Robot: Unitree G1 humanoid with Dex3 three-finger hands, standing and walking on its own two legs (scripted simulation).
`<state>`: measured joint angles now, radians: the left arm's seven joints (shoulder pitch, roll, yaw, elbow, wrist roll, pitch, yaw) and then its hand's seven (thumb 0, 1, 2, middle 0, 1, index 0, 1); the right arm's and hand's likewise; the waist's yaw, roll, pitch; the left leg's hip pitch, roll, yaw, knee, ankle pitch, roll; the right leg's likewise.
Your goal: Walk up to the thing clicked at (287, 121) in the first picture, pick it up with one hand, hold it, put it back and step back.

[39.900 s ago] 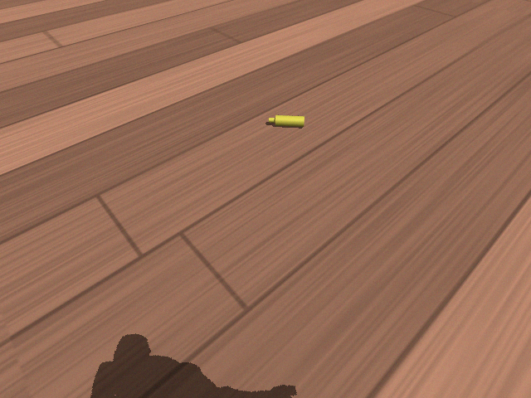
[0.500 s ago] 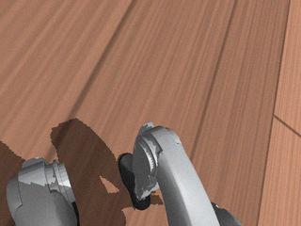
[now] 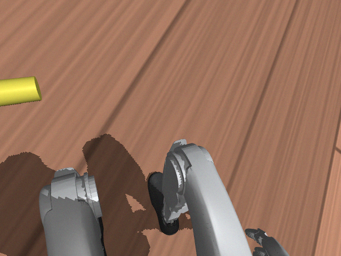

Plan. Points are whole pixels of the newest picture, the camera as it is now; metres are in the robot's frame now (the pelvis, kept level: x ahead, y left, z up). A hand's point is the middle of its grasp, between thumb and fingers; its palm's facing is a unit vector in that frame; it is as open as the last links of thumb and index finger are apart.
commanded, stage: withdraw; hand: left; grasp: from above
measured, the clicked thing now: out of the picture +0.54 +0.35 -0.32
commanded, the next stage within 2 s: home in 0.10 s
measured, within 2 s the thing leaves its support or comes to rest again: neither
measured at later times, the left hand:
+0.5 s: hand out of the picture +0.47 +0.35 -0.09, palm faces -0.44 -0.24 -0.87, open 11.1 cm
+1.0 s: hand out of the picture +0.31 +0.26 +0.12, palm faces -0.05 -0.85 -0.52, open 7.4 cm
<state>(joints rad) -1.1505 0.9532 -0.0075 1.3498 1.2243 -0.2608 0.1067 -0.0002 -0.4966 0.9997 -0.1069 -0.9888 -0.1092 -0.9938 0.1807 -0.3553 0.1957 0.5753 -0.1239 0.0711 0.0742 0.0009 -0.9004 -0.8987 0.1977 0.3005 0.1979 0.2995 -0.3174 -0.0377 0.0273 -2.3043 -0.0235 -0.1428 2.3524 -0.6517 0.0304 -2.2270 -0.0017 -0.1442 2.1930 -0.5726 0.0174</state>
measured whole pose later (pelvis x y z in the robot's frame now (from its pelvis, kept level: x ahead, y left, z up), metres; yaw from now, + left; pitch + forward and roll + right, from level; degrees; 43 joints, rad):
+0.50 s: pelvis +0.01 +0.01 +0.03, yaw +2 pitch +38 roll -11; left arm -0.80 0.82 0.11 0.91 0.93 -0.08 -0.05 0.00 0.13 0.89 -0.22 -0.54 -0.22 -0.55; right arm 0.25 -0.30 0.11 0.56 -0.06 0.11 0.09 0.00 -0.89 -0.89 0.20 0.30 0.20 0.30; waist -0.20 0.06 -0.08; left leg -2.23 -0.02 -0.09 2.25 -0.69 0.05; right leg -2.17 0.00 -0.10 2.11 -0.62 0.03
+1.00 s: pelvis +0.03 +0.00 +0.22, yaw +8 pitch +27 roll -4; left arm -0.12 0.40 0.03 0.41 0.23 0.19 0.05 0.01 0.89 0.90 -0.21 -0.30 -0.22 -0.30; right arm 0.10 -0.23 0.03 0.56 0.04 -0.05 -0.03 0.01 -0.90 -0.90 0.20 0.30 0.20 0.30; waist -0.08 0.03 -0.20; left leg -1.48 -0.01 -0.07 1.63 -0.62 0.01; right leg -1.45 0.00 -0.07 1.55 -0.57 0.00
